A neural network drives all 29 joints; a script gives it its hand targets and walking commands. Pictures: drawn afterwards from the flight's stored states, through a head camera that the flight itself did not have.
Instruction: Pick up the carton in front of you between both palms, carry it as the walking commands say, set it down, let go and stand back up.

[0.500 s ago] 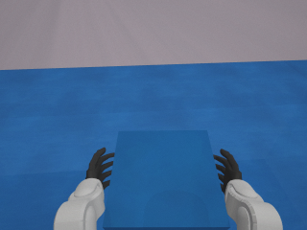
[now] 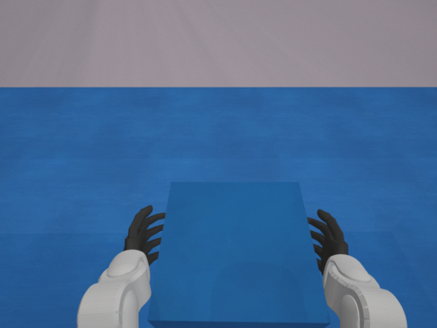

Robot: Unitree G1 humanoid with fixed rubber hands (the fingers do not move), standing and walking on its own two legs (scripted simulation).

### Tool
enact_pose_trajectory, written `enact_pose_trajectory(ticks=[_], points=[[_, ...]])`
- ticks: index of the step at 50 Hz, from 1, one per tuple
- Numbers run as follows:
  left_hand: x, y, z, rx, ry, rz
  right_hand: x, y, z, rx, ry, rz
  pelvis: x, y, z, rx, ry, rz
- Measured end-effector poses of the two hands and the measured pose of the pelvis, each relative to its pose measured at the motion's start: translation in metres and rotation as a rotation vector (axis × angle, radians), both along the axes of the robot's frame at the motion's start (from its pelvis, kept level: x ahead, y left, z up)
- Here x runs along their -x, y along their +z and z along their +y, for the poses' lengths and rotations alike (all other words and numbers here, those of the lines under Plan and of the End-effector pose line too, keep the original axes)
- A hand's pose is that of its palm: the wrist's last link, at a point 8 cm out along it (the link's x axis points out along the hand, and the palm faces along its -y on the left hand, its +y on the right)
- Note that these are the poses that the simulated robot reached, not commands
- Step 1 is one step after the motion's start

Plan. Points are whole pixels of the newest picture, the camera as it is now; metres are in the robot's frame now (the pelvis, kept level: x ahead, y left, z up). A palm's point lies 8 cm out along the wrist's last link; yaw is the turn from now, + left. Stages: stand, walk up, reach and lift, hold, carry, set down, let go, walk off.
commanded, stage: carry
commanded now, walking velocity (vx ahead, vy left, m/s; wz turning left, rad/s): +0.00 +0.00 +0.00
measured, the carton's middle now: (234, 271) +0.24 +0.00 +0.02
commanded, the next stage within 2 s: none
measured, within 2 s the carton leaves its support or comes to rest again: neither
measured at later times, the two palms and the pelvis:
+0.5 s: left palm (121, 289) +0.18 +0.17 +0.07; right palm (328, 296) +0.18 -0.13 +0.07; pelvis -0.05 +0.02 +0.00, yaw +0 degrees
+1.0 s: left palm (134, 284) +0.21 +0.17 +0.03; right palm (314, 289) +0.21 -0.13 +0.02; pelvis -0.07 +0.01 +0.00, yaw +1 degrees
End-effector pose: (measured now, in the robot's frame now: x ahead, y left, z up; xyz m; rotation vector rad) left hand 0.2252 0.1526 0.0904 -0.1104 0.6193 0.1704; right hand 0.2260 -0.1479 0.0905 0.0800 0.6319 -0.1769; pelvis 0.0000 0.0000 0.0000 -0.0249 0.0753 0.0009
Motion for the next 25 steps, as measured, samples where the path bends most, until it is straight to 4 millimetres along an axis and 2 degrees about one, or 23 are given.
enact_pose_trajectory(ticks=[7,19,25], points=[[0.009,-0.003,0.005,-0.009,-0.024,0.004,0.015,-0.004,0.005,-0.004,-0.022,0.003,0.008,-0.005,0.010,0.011,0.006,-0.026],[0.040,-0.008,0.015,-0.009,-0.003,0.028,0.039,-0.007,0.015,0.003,0.004,0.027,0.033,-0.005,0.016,-0.002,0.007,-0.061],[0.046,-0.015,0.015,-0.031,-0.020,0.066,0.046,-0.017,0.016,0.013,0.015,0.065,0.046,-0.004,0.017,-0.009,0.007,-0.069]])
